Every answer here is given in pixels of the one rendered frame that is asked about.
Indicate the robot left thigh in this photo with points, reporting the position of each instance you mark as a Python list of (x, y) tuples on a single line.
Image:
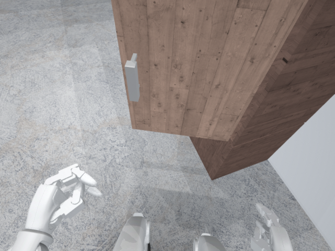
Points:
[(134, 235)]

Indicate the handle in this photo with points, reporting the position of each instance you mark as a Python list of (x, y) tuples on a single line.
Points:
[(132, 78)]

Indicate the cupboard door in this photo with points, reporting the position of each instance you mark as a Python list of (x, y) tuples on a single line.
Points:
[(200, 62)]

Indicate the robot right hand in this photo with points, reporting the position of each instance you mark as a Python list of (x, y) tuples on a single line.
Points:
[(275, 238)]

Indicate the robot left hand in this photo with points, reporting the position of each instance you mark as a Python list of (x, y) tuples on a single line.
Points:
[(43, 214)]

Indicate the robot thigh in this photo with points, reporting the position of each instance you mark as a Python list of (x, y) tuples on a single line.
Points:
[(134, 235), (207, 243)]

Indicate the left robot forearm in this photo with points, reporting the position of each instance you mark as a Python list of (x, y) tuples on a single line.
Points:
[(32, 240)]

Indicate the robot right thigh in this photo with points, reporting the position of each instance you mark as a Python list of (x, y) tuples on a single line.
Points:
[(207, 243)]

